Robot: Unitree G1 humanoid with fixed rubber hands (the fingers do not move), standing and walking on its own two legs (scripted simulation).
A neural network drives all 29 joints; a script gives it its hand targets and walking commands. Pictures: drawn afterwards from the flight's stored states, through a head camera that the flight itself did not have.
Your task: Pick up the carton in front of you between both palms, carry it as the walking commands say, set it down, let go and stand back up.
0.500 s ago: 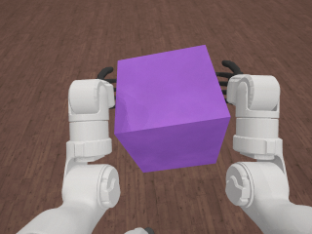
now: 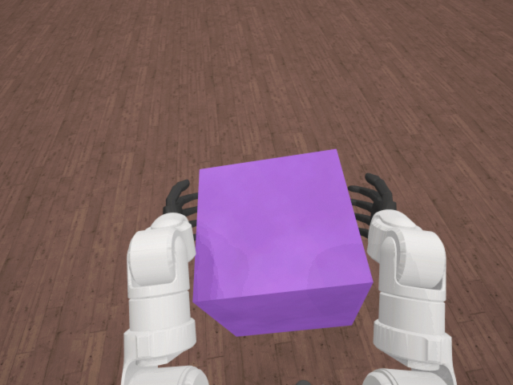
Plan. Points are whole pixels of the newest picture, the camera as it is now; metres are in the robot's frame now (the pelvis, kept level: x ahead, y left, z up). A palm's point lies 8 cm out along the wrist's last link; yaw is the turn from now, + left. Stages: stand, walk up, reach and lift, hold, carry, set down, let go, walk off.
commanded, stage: carry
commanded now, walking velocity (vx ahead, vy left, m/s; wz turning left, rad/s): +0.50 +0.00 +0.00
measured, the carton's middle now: (281, 252) +0.31 -0.01 +0.01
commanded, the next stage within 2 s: none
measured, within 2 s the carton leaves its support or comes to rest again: neither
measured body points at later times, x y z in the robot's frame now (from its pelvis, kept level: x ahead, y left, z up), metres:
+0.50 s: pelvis +0.31 +0.05 +0.00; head +0.26 +0.06 +0.44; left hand +0.59 +0.20 +0.08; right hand +0.59 -0.10 +0.09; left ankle +0.40 +0.13 -0.73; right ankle +0.13 -0.08 -0.68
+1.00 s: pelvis +0.62 +0.01 +0.00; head +0.59 +0.00 +0.45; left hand +0.90 +0.16 +0.09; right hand +0.91 -0.14 +0.08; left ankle +0.43 +0.13 -0.67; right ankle +0.70 -0.07 -0.73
